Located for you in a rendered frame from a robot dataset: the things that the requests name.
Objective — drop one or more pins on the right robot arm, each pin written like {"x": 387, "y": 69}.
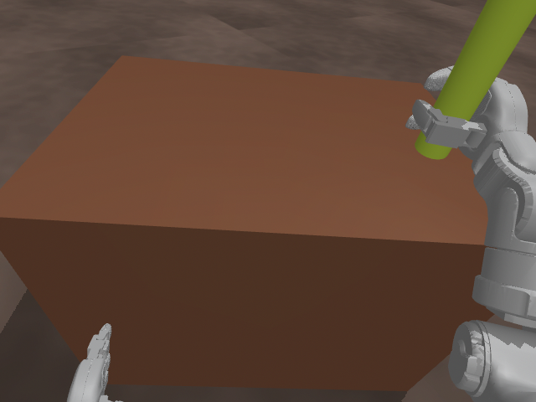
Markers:
{"x": 491, "y": 362}

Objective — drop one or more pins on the right robot hand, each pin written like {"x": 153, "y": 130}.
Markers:
{"x": 503, "y": 108}

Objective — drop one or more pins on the left robot hand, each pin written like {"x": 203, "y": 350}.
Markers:
{"x": 91, "y": 376}

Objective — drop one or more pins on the can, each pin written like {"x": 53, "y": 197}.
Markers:
{"x": 493, "y": 38}

